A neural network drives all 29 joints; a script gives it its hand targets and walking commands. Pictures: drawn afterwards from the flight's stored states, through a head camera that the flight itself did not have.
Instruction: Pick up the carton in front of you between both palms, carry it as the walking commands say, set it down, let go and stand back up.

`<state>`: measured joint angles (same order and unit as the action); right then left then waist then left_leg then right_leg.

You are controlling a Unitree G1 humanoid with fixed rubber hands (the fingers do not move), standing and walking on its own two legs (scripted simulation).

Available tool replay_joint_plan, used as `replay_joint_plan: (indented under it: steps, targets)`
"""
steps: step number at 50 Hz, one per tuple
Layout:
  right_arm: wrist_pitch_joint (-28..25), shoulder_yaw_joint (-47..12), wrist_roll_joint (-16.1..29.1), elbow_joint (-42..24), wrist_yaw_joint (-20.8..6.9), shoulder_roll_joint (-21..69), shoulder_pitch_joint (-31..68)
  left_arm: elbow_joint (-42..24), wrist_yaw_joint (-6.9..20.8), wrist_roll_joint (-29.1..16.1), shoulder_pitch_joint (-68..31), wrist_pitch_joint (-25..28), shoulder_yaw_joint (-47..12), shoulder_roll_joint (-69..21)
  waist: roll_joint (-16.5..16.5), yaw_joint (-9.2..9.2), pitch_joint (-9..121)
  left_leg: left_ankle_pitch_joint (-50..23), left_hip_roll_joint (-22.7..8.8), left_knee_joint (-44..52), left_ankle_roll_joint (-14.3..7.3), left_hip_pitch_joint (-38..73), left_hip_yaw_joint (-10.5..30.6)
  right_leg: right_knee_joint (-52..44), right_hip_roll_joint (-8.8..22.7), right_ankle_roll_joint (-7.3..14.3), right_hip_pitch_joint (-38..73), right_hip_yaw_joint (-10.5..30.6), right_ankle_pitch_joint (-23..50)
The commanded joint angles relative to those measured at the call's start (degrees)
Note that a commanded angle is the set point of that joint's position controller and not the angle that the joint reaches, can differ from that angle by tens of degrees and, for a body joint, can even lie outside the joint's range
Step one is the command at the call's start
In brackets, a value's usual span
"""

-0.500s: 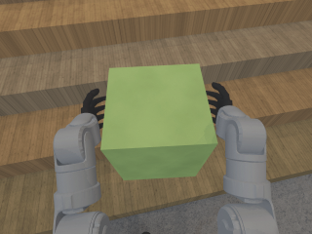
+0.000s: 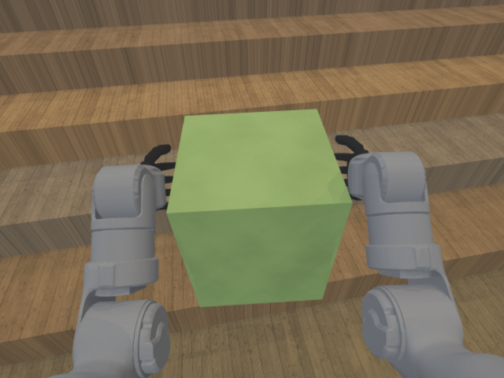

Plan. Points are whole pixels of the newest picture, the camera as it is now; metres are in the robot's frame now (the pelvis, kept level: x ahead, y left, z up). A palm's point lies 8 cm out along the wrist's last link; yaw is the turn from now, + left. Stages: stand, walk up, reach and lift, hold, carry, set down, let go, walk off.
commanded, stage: carry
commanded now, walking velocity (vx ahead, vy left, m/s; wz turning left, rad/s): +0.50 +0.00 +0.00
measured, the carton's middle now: (256, 211) +0.37 +0.00 +0.10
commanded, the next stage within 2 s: none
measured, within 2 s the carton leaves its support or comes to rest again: neither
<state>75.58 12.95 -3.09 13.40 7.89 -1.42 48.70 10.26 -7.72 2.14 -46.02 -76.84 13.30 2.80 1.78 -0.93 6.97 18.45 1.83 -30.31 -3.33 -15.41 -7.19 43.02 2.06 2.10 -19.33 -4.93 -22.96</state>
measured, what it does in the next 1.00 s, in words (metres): climbs: right foot, then left foot 0.16 m higher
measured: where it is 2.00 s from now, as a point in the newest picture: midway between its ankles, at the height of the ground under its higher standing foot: (278, 148)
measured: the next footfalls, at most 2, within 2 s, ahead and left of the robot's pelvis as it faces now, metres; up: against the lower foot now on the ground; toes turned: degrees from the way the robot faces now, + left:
right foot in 0.18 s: +0.10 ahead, -0.12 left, +0.00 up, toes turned -4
left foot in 0.58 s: +0.39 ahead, -0.01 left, +0.16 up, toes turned +2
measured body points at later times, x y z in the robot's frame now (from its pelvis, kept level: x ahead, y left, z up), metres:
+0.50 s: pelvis +0.18 -0.06 +0.01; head +0.25 -0.09 +0.46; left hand +0.56 +0.12 +0.16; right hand +0.59 -0.19 +0.15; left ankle +0.24 +0.02 -0.48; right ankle +0.06 -0.12 -0.73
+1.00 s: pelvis +0.49 -0.12 +0.19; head +0.50 -0.09 +0.63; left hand +0.89 +0.01 +0.39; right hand +0.87 -0.29 +0.42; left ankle +0.35 -0.01 -0.56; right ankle +0.67 -0.23 -0.37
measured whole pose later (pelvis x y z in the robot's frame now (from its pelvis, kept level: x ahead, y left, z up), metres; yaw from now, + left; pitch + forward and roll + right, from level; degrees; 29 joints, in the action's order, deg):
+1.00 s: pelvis +0.49 -0.12 +0.19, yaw -1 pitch +4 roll -4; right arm 76.6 15.4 0.8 12.0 8.2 -3.9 57.4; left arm 5.2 -6.3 7.3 -54.4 -79.7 17.9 1.3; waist -0.1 -5.9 3.9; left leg 14.8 -3.9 -12.1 -3.4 2.5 -1.9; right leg 82.1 3.2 7.6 -65.1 -8.9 -22.8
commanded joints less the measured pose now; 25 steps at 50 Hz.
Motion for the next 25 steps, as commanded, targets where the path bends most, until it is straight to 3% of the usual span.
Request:
replay_joint_plan:
  steps: [1,2,4,6,7,9,10,11,12,13,14,15,16,17,18,19,20,21,22,23,24,25]
  targets:
    - [-0.7,-27.7,24.5,-4.9,-13.4,61.3,39.4,-4.8,13.5,-24.3,-47.7,1.8,-30.1,-62.7,-12.4,-3.33,15.2,-38.3,-21.4,7.0,-15.1,28.4,26.0,16.1,-0.7,-0.3,-24.6,0.7,-12.6]
    - [-0.7,-28.8,25.8,-7.3,-13.4,62.4,42.8,-5.1,13.1,-24.0,-48.2,1.8,-29.5,-63.1,-9.4,-3.71,15.2,-34.3,-21.8,7.6,-15.1,29.8,26.7,18.7,-0.1,-0.3,-27.7,1.3,-12.5]
    - [-0.7,-30.6,27.9,-11.8,-13.0,63.4,48.1,-5.9,12.4,-23.4,-47.7,1.5,-28.8,-63.1,-8.0,-3.35,15.8,-24.7,-20.6,9.5,-12.2,27.9,23.1,21.2,0.6,0.5,-27.8,1.4,-10.4]
    - [-0.7,-31.1,28.2,-14.4,-12.6,63.1,49.4,-6.4,11.8,-22.9,-46.5,1.1,-28.1,-62.6,-8.4,-2.83,16.1,-25.9,-18.5,10.2,-9.7,24.6,18.1,20.6,0.1,1.0,-24.3,0.6,-5.7]
    - [-0.3,-31.5,28.2,-14.6,-12.4,63.8,49.0,-6.0,11.7,-22.6,-45.1,0.8,-27.9,-62.5,-9.2,-2.3,16.3,-29.9,-17.7,9.5,-9.1,23.2,15.9,19.8,0.0,1.1,-22.6,0.5,-4.1]
    - [0.0,-31.7,27.7,-13.8,-12.4,64.1,47.8,-5.4,11.5,-21.9,-43.3,0.5,-27.6,-62.1,-9.8,-0.99,18.3,-44.5,-16.3,5.6,-7.3,20.4,10.9,14.2,-0.3,2.4,-16.5,0.7,-0.8]
    - [0.2,-31.9,27.4,-13.0,-12.6,64.6,47.3,-5.2,11.5,-21.6,-42.6,0.5,-27.5,-61.8,-8.7,1.36,19.4,-58.3,-14.1,1.6,-5.5,17.0,6.2,3.9,-1.2,3.0,-8.7,-0.1,3.7]
    - [0.6,-32.4,28.0,-13.6,-12.8,65.2,49.1,-5.6,11.3,-20.9,-43.9,1.0,-27.5,-61.6,-4.4,5.63,21.2,-73.7,-9.7,-10.5,-3.4,23.8,0.9,-9.3,-5.4,1.3,-6.4,-5.3,11.9]
    - [0.6,-33.1,28.3,-13.1,-12.9,66.6,49.0,-6.3,11.2,-20.3,-43.9,1.3,-27.1,-61.1,-0.1,8.68,26.0,-70.5,-7.1,-26.4,-2.3,23.0,-1.7,-28.0,-6.1,-0.3,5.9,-8.4,26.8]
    - [0.1,-33.0,27.9,-12.8,-12.8,65.0,46.9,-7.3,11.6,-21.1,-42.0,1.2,-27.6,-62.1,0.5,11.29,22.1,-42.3,-5.9,-38.0,-1.1,4.4,-0.9,-37.4,-1.4,0.3,23.2,-4.9,41.0]
    - [-0.1,-31.6,26.2,-10.6,-12.5,63.2,42.6,-6.6,12.0,-22.9,-41.6,1.0,-28.0,-61.8,12.9,5.21,18.0,5.2,-0.1,-53.6,0.3,-27.3,1.2,-19.3,8.5,2.6,43.3,10.4,87.4]
    - [0.4,-29.7,23.7,-8.0,-11.8,62.5,39.1,-7.5,12.4,-23.0,-43.4,0.6,-28.2,-61.2,16.1,4.65,27.3,10.5,2.2,-69.2,-0.1,-33.9,5.8,-10.7,17.5,7.3,54.5,17.6,115.2]
    - [0.4,-28.0,21.6,-7.1,-10.9,60.8,37.8,-8.8,12.9,-23.5,-44.9,0.6,-28.5,-61.6,8.5,5.01,29.1,6.9,2.9,-76.8,-1.2,-38.1,6.6,-12.1,17.5,9.7,54.0,17.9,98.4]
    - [0.3,-28.3,20.9,-10.0,-10.8,61.9,40.3,-12.4,13.2,-24.2,-49.0,1.5,-29.5,-62.6,6.0,6.19,28.5,8.2,1.2,-80.9,-1.5,-42.2,7.0,-15.6,18.1,14.5,49.7,23.2,65.5]
    - [0.0,-29.1,20.9,-11.8,-10.8,62.6,42.8,-16.3,13.8,-26.4,-53.5,1.7,-32.1,-64.5,3.4,4.8,22.5,10.3,0.7,-86.2,-2.2,-50.3,6.5,-17.2,16.2,13.7,47.7,21.8,56.3]
    - [-0.2,-29.3,20.5,-13.3,-10.5,62.3,43.8,-19.1,14.3,-28.4,-56.2,1.6,-33.9,-66.0,4.4,5.89,19.7,14.9,1.6,-94.2,-3.7,-59.0,5.5,-16.7,16.0,14.0,48.9,21.5,55.1]
    - [-0.3,-29.7,19.9,-14.6,-10.1,61.3,43.5,-20.4,14.6,-29.7,-56.6,1.5,-34.7,-65.8,1.0,6.54,18.4,16.9,1.1,-96.2,-4.6,-62.6,4.8,-16.9,15.5,13.3,48.4,19.9,53.1]
    - [-0.4,-30.0,18.9,-15.0,-9.6,60.2,41.6,-21.3,14.8,-30.2,-56.0,1.4,-35.3,-65.2,-1.1,6.52,18.0,17.6,0.2,-93.3,-5.1,-63.0,2.9,-18.4,14.7,12.0,47.2,18.4,47.7]
    - [-0.7,-30.1,17.7,-15.0,-9.1,59.0,39.7,-21.6,15.0,-30.5,-55.2,1.4,-35.3,-64.7,-0.7,5.09,17.6,17.2,-1.4,-88.4,-5.5,-60.2,3.4,-19.8,13.4,9.9,42.8,16.3,41.9]
    - [-0.9,-30.0,16.5,-14.9,-8.7,57.4,37.7,-20.9,15.3,-30.6,-53.6,1.4,-35.4,-64.7,-1.3,3.82,16.2,16.2,-2.4,-78.4,-4.9,-56.0,-0.3,-22.8,10.2,8.0,37.9,12.7,37.9]
    - [-1.1,-29.7,15.7,-14.9,-8.3,56.6,36.8,-20.3,15.5,-30.1,-51.4,1.5,-34.9,-64.3,-1.2,2.85,14.6,17.7,-2.4,-63.8,-4.3,-44.2,-4.0,-29.4,9.0,8.3,26.4,8.8,46.1]
    - [-1.3,-30.2,15.1,-14.6,-7.9,56.6,36.6,-19.5,15.7,-29.7,-50.8,1.5,-34.8,-64.1,0.6,1.72,13.9,17.8,0.1,-48.8,-5.1,-29.3,-6.5,-30.8,6.2,7.4,17.6,3.2,63.0]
